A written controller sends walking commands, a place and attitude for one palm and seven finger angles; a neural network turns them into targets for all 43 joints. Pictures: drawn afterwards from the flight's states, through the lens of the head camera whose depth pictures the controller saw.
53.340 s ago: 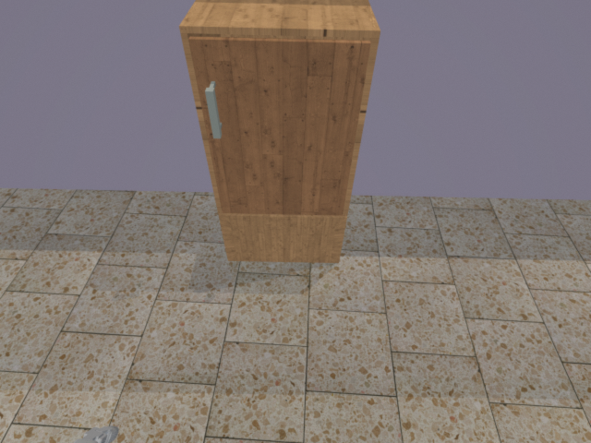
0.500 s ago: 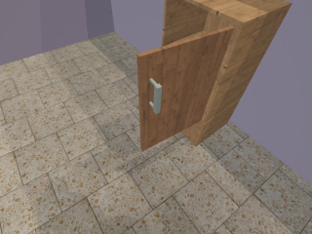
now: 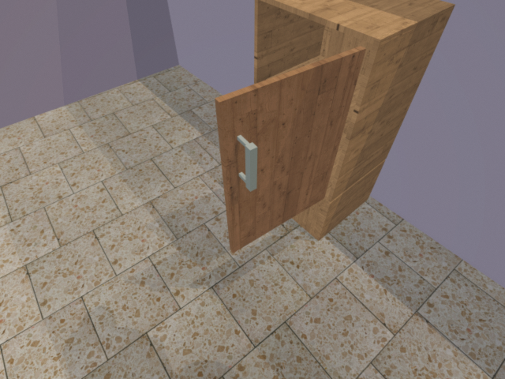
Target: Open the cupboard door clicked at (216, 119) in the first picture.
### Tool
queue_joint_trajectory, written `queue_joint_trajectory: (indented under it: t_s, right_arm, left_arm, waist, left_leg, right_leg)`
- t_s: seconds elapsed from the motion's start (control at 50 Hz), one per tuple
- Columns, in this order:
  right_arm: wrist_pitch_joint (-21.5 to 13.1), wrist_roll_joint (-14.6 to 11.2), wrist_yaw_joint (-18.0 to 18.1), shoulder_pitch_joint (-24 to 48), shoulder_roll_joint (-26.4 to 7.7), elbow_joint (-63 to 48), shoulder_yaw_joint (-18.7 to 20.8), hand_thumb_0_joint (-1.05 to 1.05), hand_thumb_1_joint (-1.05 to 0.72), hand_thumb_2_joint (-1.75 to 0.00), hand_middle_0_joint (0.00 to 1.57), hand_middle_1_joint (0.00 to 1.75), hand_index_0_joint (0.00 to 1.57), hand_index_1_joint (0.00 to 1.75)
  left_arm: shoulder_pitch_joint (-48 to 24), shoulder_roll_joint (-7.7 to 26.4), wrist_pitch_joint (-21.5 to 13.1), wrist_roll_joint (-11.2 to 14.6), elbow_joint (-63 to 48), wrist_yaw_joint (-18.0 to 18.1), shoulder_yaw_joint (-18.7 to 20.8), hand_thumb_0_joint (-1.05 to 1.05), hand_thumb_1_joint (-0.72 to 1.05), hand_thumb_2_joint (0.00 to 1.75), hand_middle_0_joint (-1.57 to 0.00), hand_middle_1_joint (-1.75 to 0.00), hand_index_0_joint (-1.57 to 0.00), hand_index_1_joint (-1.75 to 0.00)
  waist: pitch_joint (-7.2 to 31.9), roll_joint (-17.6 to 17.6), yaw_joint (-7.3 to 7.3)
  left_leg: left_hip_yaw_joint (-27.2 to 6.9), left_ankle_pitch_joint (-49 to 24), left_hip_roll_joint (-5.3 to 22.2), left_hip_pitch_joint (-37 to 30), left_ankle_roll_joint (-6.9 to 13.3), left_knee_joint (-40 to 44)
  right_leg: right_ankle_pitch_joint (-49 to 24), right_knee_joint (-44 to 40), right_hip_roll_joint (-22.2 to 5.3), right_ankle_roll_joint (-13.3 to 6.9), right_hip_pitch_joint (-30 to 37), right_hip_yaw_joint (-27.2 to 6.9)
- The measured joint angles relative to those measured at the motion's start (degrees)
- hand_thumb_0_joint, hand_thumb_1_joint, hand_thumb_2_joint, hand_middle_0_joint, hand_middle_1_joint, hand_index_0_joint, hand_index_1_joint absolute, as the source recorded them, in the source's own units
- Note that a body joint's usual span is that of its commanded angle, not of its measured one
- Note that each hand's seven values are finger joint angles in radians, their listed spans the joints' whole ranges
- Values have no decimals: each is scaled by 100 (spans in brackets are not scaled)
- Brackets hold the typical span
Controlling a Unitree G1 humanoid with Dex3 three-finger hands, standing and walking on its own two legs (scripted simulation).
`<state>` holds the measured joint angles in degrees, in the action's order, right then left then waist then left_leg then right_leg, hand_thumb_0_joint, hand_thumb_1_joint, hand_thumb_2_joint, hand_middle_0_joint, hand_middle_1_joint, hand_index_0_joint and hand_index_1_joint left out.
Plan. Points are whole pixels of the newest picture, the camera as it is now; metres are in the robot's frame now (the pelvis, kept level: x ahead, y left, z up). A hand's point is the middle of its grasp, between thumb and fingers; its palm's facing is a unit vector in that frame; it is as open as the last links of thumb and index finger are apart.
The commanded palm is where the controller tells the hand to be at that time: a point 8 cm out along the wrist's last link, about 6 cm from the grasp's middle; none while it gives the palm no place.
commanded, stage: let the arm hang, fingers relaxed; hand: left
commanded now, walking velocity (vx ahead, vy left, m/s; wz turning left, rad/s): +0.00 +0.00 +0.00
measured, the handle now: (246, 163) +0.58 +0.05 -0.03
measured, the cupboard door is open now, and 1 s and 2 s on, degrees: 84 84 84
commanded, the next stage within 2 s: look to check the result in 0.18 s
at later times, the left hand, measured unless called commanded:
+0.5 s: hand out of the picture +0.00 +0.16 -0.17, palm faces +0.05 -0.98 -0.18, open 7.3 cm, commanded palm none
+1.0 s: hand out of the picture +0.01 +0.15 -0.17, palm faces +0.05 -0.98 -0.18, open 7.3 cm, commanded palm none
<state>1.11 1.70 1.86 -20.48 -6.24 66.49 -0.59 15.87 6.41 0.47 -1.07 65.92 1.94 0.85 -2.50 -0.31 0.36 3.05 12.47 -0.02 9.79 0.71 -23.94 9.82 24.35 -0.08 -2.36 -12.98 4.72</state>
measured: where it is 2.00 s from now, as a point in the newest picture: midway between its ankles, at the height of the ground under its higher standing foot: outside the picture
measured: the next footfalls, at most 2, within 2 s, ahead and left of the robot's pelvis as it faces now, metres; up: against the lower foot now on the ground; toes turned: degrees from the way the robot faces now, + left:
none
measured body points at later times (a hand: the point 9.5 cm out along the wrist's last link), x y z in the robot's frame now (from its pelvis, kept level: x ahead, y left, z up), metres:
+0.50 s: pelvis +0.01 +0.00 +0.00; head +0.02 -0.01 +0.45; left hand +0.00 +0.21 -0.16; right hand -0.01 -0.20 -0.17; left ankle +0.01 +0.11 -0.74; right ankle +0.04 -0.09 -0.74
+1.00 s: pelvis +0.03 -0.01 +0.00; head +0.04 -0.01 +0.45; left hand +0.01 +0.20 -0.16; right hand +0.00 -0.21 -0.16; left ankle +0.01 +0.11 -0.74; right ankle +0.04 -0.09 -0.74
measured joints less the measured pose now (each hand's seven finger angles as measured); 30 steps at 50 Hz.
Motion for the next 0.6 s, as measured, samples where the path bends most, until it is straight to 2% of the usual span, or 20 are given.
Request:
queue_joint_trajectory:
  t_s: [0.6]
  right_arm:
    - [-91, -28, 27, 335, -23, -58, 4, 0, -91, -90, 20, 30, 20, 29]
  left_arm:
    - [62, -22, -108, 16, 28, 10, -14, 0, 91, 90, -20, -30, -20, -30]
  waist:
    - [7, -46, -37]
  left_leg:
    - [17, 79, 8, -199, -20, 129]
  right_leg:
    - [122, -36, 17, 5, 148, -25]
